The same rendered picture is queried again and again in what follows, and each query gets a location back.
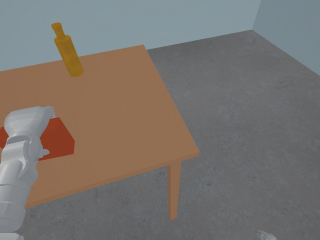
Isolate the robot left hand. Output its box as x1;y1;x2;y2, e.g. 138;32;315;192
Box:
4;106;56;158

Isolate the robot right hand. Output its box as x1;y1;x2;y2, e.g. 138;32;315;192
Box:
256;230;277;240

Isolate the left robot forearm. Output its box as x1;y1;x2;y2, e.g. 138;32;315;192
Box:
0;132;41;233

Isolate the table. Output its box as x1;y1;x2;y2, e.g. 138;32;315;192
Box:
0;45;200;221

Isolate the sponge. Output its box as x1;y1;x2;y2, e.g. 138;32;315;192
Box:
0;117;75;161

